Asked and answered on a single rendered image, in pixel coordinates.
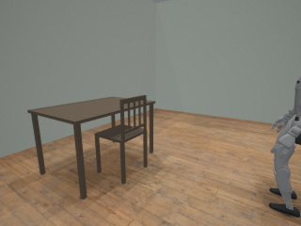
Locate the chair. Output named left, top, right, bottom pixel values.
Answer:
left=94, top=95, right=148, bottom=184

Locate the robot right hand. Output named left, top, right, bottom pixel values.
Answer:
left=270, top=116, right=289, bottom=133

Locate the robot left hand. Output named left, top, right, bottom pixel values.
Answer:
left=270, top=134, right=295, bottom=159

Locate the robot left forearm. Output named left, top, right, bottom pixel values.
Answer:
left=288, top=117, right=301, bottom=137

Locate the robot torso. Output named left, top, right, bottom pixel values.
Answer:
left=291, top=76, right=301, bottom=128

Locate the table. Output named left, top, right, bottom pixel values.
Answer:
left=27, top=96, right=156, bottom=200

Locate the robot right forearm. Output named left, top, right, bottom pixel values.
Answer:
left=283, top=106, right=297, bottom=120

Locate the robot right thigh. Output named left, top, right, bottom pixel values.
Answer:
left=274, top=122, right=292, bottom=166

